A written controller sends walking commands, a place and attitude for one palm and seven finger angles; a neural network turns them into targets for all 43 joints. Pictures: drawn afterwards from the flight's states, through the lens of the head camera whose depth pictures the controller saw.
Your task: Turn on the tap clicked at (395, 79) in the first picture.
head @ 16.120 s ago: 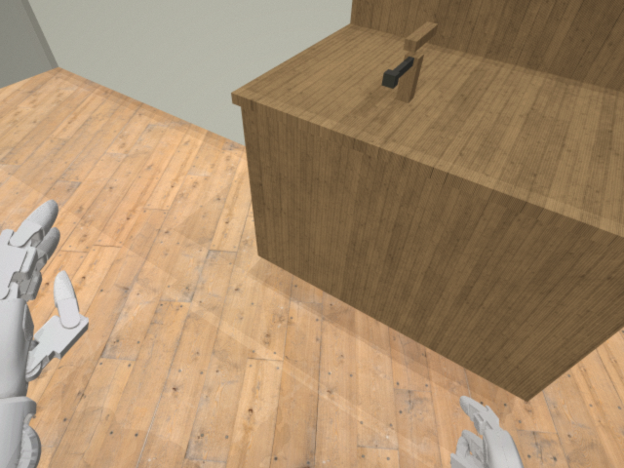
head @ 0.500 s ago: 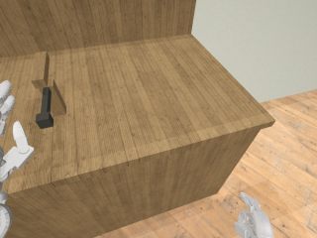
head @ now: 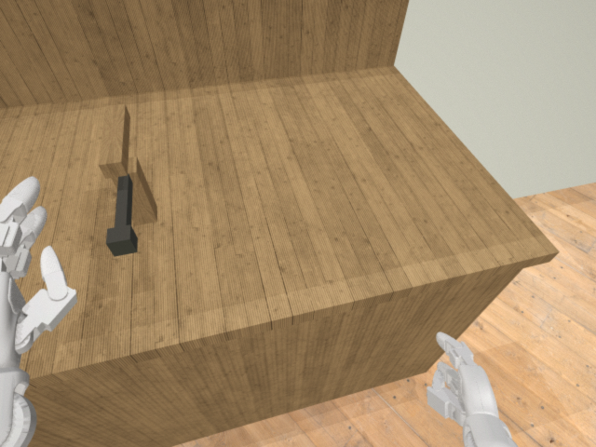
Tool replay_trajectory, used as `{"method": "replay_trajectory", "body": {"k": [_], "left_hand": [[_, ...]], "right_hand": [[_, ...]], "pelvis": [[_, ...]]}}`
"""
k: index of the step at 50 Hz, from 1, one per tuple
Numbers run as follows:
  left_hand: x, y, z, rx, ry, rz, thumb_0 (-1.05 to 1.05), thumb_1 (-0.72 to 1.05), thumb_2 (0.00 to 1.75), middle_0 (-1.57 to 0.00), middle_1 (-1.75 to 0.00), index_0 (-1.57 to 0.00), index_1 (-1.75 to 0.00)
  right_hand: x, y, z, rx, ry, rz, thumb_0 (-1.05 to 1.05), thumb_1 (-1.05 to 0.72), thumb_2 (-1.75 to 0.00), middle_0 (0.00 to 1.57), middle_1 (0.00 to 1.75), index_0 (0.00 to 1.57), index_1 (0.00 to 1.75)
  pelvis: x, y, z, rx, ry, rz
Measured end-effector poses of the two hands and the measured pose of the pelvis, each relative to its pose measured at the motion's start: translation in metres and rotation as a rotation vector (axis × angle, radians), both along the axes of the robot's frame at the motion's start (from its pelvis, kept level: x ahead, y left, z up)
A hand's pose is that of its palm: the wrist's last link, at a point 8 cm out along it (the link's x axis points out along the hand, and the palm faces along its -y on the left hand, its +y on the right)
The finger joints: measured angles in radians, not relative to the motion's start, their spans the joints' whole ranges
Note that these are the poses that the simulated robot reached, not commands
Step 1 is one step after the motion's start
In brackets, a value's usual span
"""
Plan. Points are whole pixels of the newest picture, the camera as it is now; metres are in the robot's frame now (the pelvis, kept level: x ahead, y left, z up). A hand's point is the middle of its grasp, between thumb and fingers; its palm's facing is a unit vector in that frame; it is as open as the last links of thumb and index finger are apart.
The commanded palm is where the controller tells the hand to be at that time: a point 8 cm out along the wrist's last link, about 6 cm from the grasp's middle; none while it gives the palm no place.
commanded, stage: come to a stop and stand still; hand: left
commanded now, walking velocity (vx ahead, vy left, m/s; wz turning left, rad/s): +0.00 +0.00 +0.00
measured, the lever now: (122, 240) +0.32 +0.26 +0.10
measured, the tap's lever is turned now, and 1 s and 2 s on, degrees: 0 0 0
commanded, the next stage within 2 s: look again from close up in 0.36 s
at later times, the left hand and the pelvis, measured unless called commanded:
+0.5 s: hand (24, 296) +0.21 +0.29 +0.17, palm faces +0.43 -0.78 -0.45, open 7.4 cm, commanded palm +0.13 +0.30 +0.17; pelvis -0.02 +0.02 +0.00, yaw +1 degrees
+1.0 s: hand (43, 272) +0.23 +0.28 +0.16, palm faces +0.38 -0.84 -0.38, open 7.4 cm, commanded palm +0.17 +0.31 +0.17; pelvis +0.00 +0.04 -0.01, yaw -1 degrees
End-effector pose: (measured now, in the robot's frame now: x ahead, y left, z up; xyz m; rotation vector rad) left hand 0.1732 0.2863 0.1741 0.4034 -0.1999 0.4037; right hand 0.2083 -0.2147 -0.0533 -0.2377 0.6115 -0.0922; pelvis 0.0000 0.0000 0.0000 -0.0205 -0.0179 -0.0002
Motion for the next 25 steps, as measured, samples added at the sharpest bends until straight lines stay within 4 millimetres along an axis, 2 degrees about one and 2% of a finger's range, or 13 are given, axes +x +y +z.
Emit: {"method": "replay_trajectory", "body": {"k": [6, 17, 23, 25], "left_hand": [[-0.011, 0.006, -0.001, -0.019, -0.024, -0.010, 0.02, 0.89, 0.90, -0.21, -0.30, -0.20, -0.30], [-0.020, 0.019, -0.008, -0.015, -0.004, 0.009, 0.02, 0.89, 0.90, -0.21, -0.30, -0.20, -0.30], [-0.019, 0.021, -0.009, 0.001, 0.002, -0.001, 0.02, 0.89, 0.90, -0.21, -0.30, -0.20, -0.30], [-0.009, 0.035, 0.009, 0.159, -0.045, -0.012, 0.02, 0.89, 0.90, -0.21, -0.30, -0.21, -0.30]], "right_hand": [[-0.021, 0.005, 0.004, -0.012, 0.005, -0.013, 0.01, -0.90, -0.90, 0.20, 0.30, 0.20, 0.30], [-0.072, 0.014, -0.021, 0.010, 0.134, -0.042, 0.01, -0.90, -0.90, 0.20, 0.30, 0.20, 0.30], [-0.079, 0.016, -0.028, 0.018, 0.161, -0.048, 0.01, -0.90, -0.90, 0.21, 0.30, 0.20, 0.30], [-0.079, 0.018, -0.030, -0.002, 0.163, -0.004, 0.01, -0.90, -0.90, 0.20, 0.30, 0.20, 0.30]], "pelvis": [[-0.010, 0.007, 0.001, -0.002, -0.006, 0.002], [-0.020, 0.019, 0.000, -0.002, -0.017, 0.003], [-0.019, 0.022, -0.001, -0.003, -0.019, 0.004], [-0.025, 0.019, -0.004, -0.007, -0.011, 0.019]]}}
